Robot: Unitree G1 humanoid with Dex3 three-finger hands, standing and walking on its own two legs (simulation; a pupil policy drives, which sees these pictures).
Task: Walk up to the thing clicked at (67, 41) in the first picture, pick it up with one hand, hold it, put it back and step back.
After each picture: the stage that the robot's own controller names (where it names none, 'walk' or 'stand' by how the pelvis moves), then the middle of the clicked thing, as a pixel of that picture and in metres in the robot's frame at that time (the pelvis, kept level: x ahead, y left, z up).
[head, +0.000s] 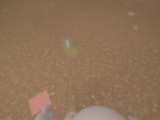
stand; (67, 42) +1.50 +0.52 -0.66
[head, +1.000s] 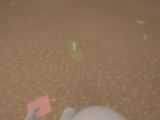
walk; (74, 45) +1.42 +0.27 -0.63
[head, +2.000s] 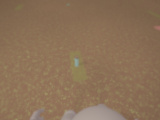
walk; (76, 61) +0.96 +0.20 -0.64
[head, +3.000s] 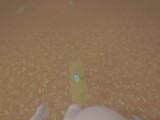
walk; (76, 76) +0.61 +0.22 -0.62
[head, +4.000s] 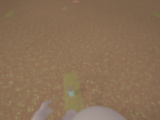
stand; (71, 91) +0.41 +0.22 -0.64
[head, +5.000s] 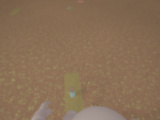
stand; (72, 92) +0.40 +0.20 -0.64
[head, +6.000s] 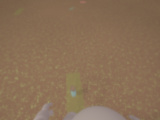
stand; (73, 91) +0.42 +0.19 -0.66
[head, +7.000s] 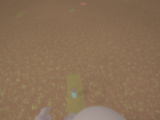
stand; (74, 92) +0.42 +0.19 -0.66
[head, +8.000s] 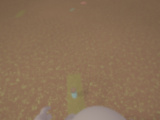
stand; (74, 93) +0.40 +0.19 -0.66
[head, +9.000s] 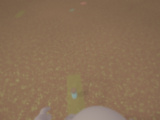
stand; (74, 93) +0.40 +0.19 -0.66
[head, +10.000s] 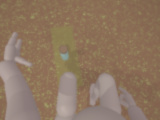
go down; (64, 53) +0.49 +0.20 -0.31
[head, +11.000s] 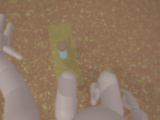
go down; (62, 51) +0.50 +0.19 -0.27
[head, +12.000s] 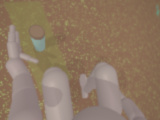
close in; (38, 40) +0.50 +0.24 -0.17
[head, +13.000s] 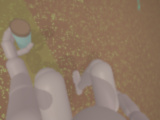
close; (23, 38) +0.49 +0.26 -0.17
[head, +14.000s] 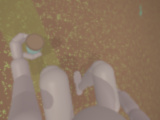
lift; (34, 47) +0.43 +0.24 -0.17
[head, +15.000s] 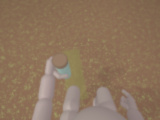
lift; (63, 68) +0.33 +0.17 +0.03
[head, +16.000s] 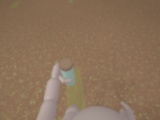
hold; (68, 73) +0.30 +0.15 +0.05
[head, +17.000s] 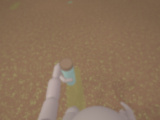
hold; (69, 73) +0.31 +0.15 +0.04
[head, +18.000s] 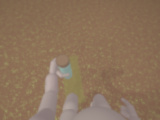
crouch; (65, 68) +0.35 +0.16 -0.01
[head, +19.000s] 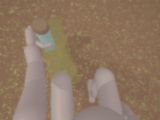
lower; (46, 38) +0.51 +0.21 -0.03
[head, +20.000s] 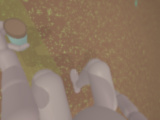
lower; (18, 38) +0.48 +0.26 -0.18
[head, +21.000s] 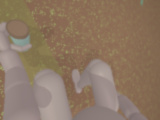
lower; (21, 39) +0.47 +0.26 -0.18
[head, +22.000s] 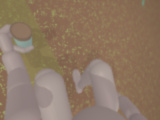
lower; (24, 41) +0.47 +0.25 -0.17
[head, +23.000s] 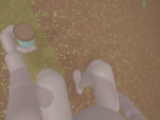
lower; (26, 41) +0.47 +0.25 -0.17
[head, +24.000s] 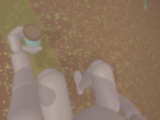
open; (33, 42) +0.47 +0.23 -0.18
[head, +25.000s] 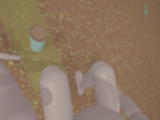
stand; (37, 41) +0.46 +0.23 -0.18
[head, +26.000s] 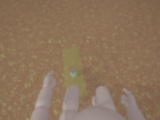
walk; (73, 72) +0.44 +0.16 -0.46
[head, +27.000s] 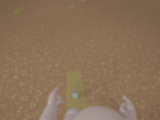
stand; (75, 92) +0.39 +0.15 -0.60
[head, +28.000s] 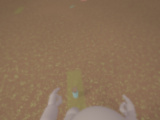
stand; (75, 92) +0.40 +0.15 -0.60
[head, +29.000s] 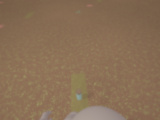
stand; (79, 94) +0.41 +0.14 -0.65
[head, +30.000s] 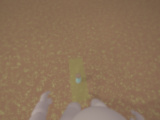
walk; (78, 78) +0.48 +0.10 -0.64
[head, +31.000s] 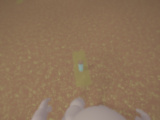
walk; (80, 66) +0.73 +0.17 -0.63
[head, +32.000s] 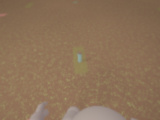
stand; (79, 56) +1.05 +0.20 -0.63
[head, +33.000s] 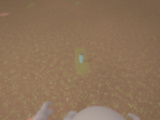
stand; (81, 57) +1.05 +0.15 -0.65
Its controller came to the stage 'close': yes
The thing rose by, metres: 0.68
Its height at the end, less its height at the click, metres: +0.00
